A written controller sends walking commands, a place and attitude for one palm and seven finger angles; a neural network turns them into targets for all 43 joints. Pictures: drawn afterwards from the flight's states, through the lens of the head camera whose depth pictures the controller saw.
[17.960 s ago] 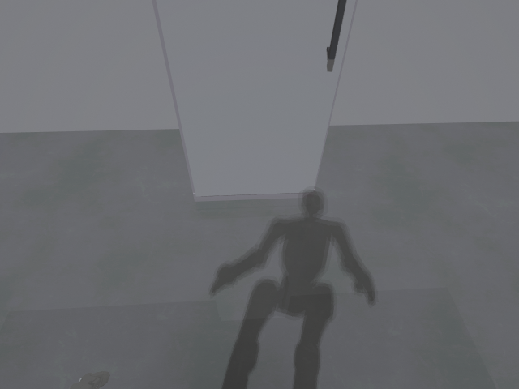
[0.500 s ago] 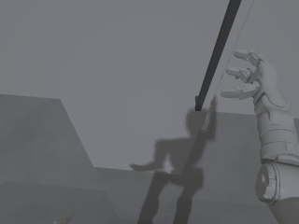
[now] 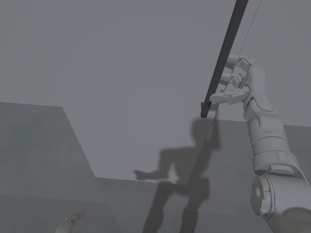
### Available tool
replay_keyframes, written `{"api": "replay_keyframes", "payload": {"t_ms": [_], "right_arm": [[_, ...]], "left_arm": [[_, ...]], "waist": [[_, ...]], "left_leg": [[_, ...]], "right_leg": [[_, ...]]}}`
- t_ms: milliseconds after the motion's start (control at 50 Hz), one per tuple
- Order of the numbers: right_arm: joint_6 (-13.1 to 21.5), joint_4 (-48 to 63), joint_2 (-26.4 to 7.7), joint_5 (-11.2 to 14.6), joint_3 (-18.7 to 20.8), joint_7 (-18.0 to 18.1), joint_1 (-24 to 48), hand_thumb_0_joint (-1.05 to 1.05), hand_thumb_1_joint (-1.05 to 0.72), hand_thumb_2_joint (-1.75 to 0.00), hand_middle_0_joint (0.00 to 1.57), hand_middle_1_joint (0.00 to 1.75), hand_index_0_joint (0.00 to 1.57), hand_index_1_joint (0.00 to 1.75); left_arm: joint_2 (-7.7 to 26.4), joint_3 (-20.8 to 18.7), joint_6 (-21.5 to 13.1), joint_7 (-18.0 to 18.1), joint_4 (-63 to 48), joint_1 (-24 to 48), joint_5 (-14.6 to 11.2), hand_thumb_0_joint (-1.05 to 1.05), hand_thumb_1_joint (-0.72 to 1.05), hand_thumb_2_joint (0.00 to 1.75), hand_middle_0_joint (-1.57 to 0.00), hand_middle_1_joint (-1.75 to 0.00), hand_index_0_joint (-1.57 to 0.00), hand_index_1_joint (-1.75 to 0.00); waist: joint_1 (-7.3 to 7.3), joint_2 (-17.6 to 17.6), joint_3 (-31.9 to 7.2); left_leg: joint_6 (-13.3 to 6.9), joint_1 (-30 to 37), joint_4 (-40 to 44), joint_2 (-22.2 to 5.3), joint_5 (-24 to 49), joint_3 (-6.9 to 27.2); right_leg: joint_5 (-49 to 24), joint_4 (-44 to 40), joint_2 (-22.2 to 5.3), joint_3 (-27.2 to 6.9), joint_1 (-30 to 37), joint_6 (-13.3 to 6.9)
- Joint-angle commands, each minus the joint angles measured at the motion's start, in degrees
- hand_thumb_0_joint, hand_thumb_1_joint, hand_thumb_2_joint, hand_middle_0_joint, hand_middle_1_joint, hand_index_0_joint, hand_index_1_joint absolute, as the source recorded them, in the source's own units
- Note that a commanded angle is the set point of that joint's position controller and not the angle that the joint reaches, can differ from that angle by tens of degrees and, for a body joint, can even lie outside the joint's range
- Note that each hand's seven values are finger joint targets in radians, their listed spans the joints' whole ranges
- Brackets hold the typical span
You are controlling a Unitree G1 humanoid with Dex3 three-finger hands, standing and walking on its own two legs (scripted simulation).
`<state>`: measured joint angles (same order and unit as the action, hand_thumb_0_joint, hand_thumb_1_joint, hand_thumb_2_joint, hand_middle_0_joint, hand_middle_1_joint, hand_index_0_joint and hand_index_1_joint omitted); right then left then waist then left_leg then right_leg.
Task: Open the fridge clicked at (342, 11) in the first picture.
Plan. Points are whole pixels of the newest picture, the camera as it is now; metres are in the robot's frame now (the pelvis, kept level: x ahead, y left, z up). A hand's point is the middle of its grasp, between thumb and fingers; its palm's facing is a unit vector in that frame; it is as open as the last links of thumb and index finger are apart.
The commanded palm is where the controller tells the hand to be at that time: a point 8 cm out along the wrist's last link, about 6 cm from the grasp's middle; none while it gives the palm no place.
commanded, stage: feel for the door with the fingertips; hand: right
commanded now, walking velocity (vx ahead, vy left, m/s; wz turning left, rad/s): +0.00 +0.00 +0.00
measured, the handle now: (221, 54) +0.51 -0.10 +0.23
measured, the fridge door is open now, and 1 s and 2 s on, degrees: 0 0 0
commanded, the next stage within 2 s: slide the fingers in behind the handle in 0.40 s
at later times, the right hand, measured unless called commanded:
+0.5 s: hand (231, 78) +0.47 -0.13 +0.19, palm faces +0.00 +1.00 +0.01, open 13.8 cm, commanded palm +0.45 -0.18 +0.19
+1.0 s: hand (225, 80) +0.46 -0.12 +0.19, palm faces -0.02 +1.00 +0.03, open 14.0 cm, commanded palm +0.43 -0.17 +0.19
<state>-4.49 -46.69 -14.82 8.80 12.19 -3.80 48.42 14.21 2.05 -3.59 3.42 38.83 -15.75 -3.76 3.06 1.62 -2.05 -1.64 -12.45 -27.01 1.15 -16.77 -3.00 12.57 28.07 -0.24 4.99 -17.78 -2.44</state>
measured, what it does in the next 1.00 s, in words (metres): stands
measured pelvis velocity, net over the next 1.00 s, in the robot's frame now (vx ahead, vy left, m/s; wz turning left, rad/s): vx -0.01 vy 0.00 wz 0.01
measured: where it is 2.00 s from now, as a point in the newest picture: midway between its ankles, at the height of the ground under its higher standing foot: outside the picture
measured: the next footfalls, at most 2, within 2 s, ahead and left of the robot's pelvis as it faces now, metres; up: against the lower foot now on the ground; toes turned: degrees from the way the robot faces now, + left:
none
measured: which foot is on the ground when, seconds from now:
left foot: down 0.00-1.00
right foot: down 0.00-1.00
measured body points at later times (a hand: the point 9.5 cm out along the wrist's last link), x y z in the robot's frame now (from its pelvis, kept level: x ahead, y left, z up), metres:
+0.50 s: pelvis +0.00 +0.01 +0.00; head +0.01 +0.02 +0.45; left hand +0.05 +0.28 -0.12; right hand +0.46 -0.19 +0.19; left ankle -0.03 +0.10 -0.74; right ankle +0.02 -0.09 -0.74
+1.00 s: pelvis -0.01 +0.00 +0.00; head +0.01 +0.01 +0.45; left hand +0.07 +0.26 -0.12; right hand +0.46 -0.17 +0.19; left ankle -0.03 +0.10 -0.74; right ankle +0.02 -0.09 -0.74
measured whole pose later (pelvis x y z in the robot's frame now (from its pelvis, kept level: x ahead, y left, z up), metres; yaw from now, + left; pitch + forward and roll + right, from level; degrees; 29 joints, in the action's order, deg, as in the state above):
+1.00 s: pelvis -0.01 +0.00 +0.00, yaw +0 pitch +4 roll +1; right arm 1.5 -53.5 -15.9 8.5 13.1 -4.9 51.7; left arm 15.0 1.4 -5.5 2.3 40.1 -19.9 -3.7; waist 4.2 1.7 -2.7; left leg -1.6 -15.7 -29.2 1.3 -17.1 -2.7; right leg 13.0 30.1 -0.6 5.2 -20.9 -2.5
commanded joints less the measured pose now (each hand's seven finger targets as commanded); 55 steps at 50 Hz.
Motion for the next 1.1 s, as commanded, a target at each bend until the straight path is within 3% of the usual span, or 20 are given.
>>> {"api": "replay_keyframes", "payload": {"t_ms": [0,20,100,160,220,240,280,340,500,540,580,640,680,740,780,820,920,960,1040,1080], "right_arm": [[6.6,12.5,-12.7,0.0,1.4,-0.2,33.2,0.0,0.5,-0.3,0.3,1.2,0.3,1.2],[7.0,10.4,-12.3,0.2,1.0,-0.6,32.6,0.0,0.5,-0.3,0.3,1.2,0.3,1.2],[6.8,3.9,-12.9,0.7,1.0,-2.5,34.2,0.0,0.5,-0.3,0.3,1.2,0.3,1.2],[8.2,5.0,-12.6,1.0,0.9,-2.7,37.0,0.0,0.5,-0.3,0.3,1.2,0.3,1.2],[9.6,5.7,-13.1,1.7,1.5,-3.1,35.7,0.0,0.5,-0.3,0.3,1.2,0.3,1.2],[10.0,6.6,-14.0,1.5,2.1,-3.1,36.6,0.0,0.5,-0.3,0.3,1.2,0.3,1.2],[10.1,7.0,-11.8,1.5,0.2,-3.2,37.9,0.0,0.5,-0.3,0.3,1.2,0.3,1.2],[10.3,6.4,-14.4,1.6,2.2,-3.1,37.7,0.0,0.5,-0.3,0.3,1.2,0.3,1.2],[10.7,0.1,-13.6,0.8,0.4,-3.2,42.8,0.0,0.5,-0.3,0.3,1.2,0.3,1.2],[11.6,-0.5,-15.5,0.8,2.3,-3.1,41.1,0.0,0.5,-0.3,0.3,1.2,0.3,1.2],[12.0,0.0,-12.7,1.0,0.2,-3.5,41.0,0.0,0.5,-0.3,0.3,1.2,0.3,1.2],[12.4,-1.2,-15.0,1.3,2.2,-3.7,39.1,0.0,0.5,-0.3,0.3,1.2,0.3,1.2],[12.5,0.1,-14.9,1.0,1.7,-3.8,40.6,0.0,0.5,-0.3,0.3,1.2,0.3,1.2],[12.9,2.9,-13.6,1.0,1.6,-3.5,38.4,0.0,0.5,-0.3,0.3,1.2,0.3,1.2],[12.3,4.1,-10.9,1.4,-0.5,-3.4,38.2,0.0,0.5,-0.3,0.3,1.2,0.3,1.2],[11.7,3.7,-11.8,1.6,1.1,-2.7,34.4,0.0,0.5,-0.3,0.3,1.2,0.3,1.2],[10.2,7.3,-15.1,0.5,3.7,-0.8,33.5,0.0,0.5,-0.3,0.3,1.2,0.3,1.2],[10.1,9.4,-13.3,0.0,2.0,-0.4,34.8,0.0,0.5,-0.3,0.3,1.2,0.3,1.2],[9.4,11.2,-13.2,0.4,3.0,-0.3,30.9,0.0,0.5,-0.3,0.3,1.2,0.3,1.2],[8.6,13.0,-10.6,0.5,0.7,-0.7,31.3,0.0,0.5,-0.3,0.3,1.2,0.3,1.2]], "left_arm": [[8.0,-2.7,-2.3,0.5,-6.1,-1.2,0.0,0.0,0.9,0.9,-0.2,-0.3,-0.2,-0.3],[8.2,-2.9,-2.2,0.5,-5.9,-2.0,0.0,0.0,0.9,0.9,-0.2,-0.3,-0.2,-0.3],[8.7,-2.9,-2.1,0.7,-5.2,-2.5,-0.3,0.0,0.9,0.9,-0.2,-0.3,-0.2,-0.3],[8.8,-3.1,-2.6,0.5,-5.3,-3.3,-0.2,0.0,0.9,0.9,-0.2,-0.3,-0.2,-0.3],[9.1,-3.4,-2.9,0.3,-5.2,-4.3,0.0,0.0,0.9,0.9,-0.2,-0.3,-0.2,-0.3],[9.1,-3.5,-3.0,0.3,-5.0,-3.9,-0.2,0.0,0.9,0.9,-0.2,-0.3,-0.2,-0.3],[9.0,-3.6,-3.2,0.2,-4.5,-4.3,-0.2,0.0,0.9,0.9,-0.2,-0.3,-0.2,-0.3],[9.5,-3.7,-3.5,0.2,-3.9,-4.8,-0.1,0.0,0.9,0.9,-0.2,-0.3,-0.2,-0.3],[9.6,-3.6,-4.3,0.2,-2.2,-6.7,0.0,0.0,0.9,0.9,-0.2,-0.3,-0.2,-0.3],[9.9,-3.7,-4.5,0.1,-2.3,-7.1,0.3,0.0,0.9,0.9,-0.2,-0.3,-0.2,-0.3],[9.6,-3.6,-4.8,-0.2,-2.7,-6.7,0.2,0.0,0.9,0.9,-0.2,-0.3,-0.2,-0.3],[10.1,-3.6,-4.9,-0.3,-2.9,-6.8,0.1,0.0,0.9,0.9,-0.2,-0.3,-0.2,-0.3],[9.9,-3.6,-5.0,-0.2,-3.1,-6.6,0.1,0.0,0.9,0.9,-0.2,-0.3,-0.2,-0.3],[9.7,-3.7,-5.2,-0.5,-3.9,-6.3,0.1,0.0,0.9,0.9,-0.2,-0.3,-0.2,-0.3],[9.4,-3.6,-5.3,-0.7,-4.0,-5.7,-0.1,0.0,0.9,0.9,-0.2,-0.3,-0.2,-0.3],[9.5,-3.8,-5.1,-0.7,-4.3,-5.9,0.1,0.0,0.9,0.9,-0.2,-0.3,-0.2,-0.3],[9.4,-3.6,-4.4,-0.7,-5.3,-4.7,0.2,0.0,0.9,0.9,-0.2,-0.3,-0.2,-0.3],[8.8,-3.4,-4.3,-0.8,-5.6,-3.8,-0.1,0.0,0.9,0.9,-0.2,-0.3,-0.2,-0.3],[8.8,-3.6,-4.1,-0.7,-6.0,-3.3,0.0,0.0,0.9,0.9,-0.2,-0.3,-0.2,-0.3],[8.5,-3.7,-3.9,-0.8,-6.1,-2.9,-0.1,0.0,0.9,0.9,-0.2,-0.3,-0.2,-0.3]], "waist": [[0.22,-0.1,-18.7],[0.93,-3.1,-18.1],[1.53,-3.6,-14.7],[1.59,-1.6,-17.5],[1.36,-4.5,-19.5],[1.23,-2.2,-19.7],[1.82,-1.9,-19.7],[1.62,-3.7,-18.9],[3.55,-1.9,-16.3],[2.85,-2.7,-18.2],[2.77,-0.3,-18.4],[2.57,-3.7,-17.3],[2.5,-1.6,-18.0],[1.75,-1.4,-20.2],[1.87,0.3,-18.8],[1.08,-2.9,-18.4],[-0.02,-3.7,-18.4],[0.36,-0.8,-18.6],[-0.46,-1.5,-20.5],[0.01,-1.8,-19.7]], "left_leg": [[0.3,-3.2,3.3,0.0,18.7,2.5],[0.5,-3.1,3.5,0.0,18.6,2.3],[0.7,-4.6,4.0,-0.2,17.7,2.8],[0.5,-4.8,3.3,-0.2,18.1,2.7],[0.6,-2.9,2.8,0.0,20.3,2.5],[0.6,-3.5,2.9,0.0,20.7,3.0],[0.6,-4.7,2.9,0.2,19.8,2.6],[0.8,-3.7,3.2,0.2,20.3,2.9],[0.9,-8.3,3.8,0.1,13.8,2.9],[0.9,-7.1,3.3,0.1,14.6,2.9],[0.7,-8.0,3.0,0.2,14.1,2.7],[0.8,-7.2,3.0,0.3,14.1,2.9],[0.7,-7.5,2.9,0.2,13.3,2.8],[0.5,-7.5,2.2,0.5,14.4,2.3],[0.4,-9.0,2.2,0.6,13.4,1.9],[0.3,-7.9,2.3,0.7,13.6,1.6],[0.5,-4.5,2.3,0.4,15.1,2.1],[0.4,-5.9,2.2,0.5,15.2,2.2],[0.3,-4.0,2.0,0.6,18.5,2.1],[0.3,-4.6,2.1,0.7,18.7,1.8]], "right_leg": [[-13.7,-0.8,-0.6,-5.4,16.2,-0.5],[-13.5,-0.3,-0.6,-5.5,15.5,-0.8],[-10.0,-0.5,-0.2,-5.1,12.3,-0.9],[-11.3,0.0,-0.1,-5.5,13.9,-0.9],[-13.5,0.6,-0.1,-5.5,13.8,-1.1],[-13.4,0.6,-0.1,-5.3,14.3,-1.1],[-13.4,0.6,-0.3,-5.6,15.4,-0.9],[-12.7,0.5,-0.1,-5.3,13.6,-1.3],[-7.5,0.5,-0.1,-6.0,12.0,-1.0],[-8.3,0.7,-0.1,-6.1,11.8,-1.1],[-8.3,0.8,-0.1,-6.1,12.7,-0.8],[-7.5,0.8,-0.1,-5.9,10.8,-1.1],[-6.9,0.7,-0.1,-6.0,11.2,-0.9],[-9.7,0.9,-0.5,-6.3,14.0,-0.7],[-9.5,0.8,-0.7,-6.6,14.8,-0.4],[-10.6,0.9,-0.9,-6.6,14.2,-0.6],[-10.1,0.3,-0.6,-5.6,11.4,-0.9],[-10.7,0.2,-0.8,-5.7,13.4,-0.6],[-14.3,0.5,-0.9,-5.4,15.1,-0.5],[-14.8,0.3,-1.1,-5.6,15.9,-0.4]]}}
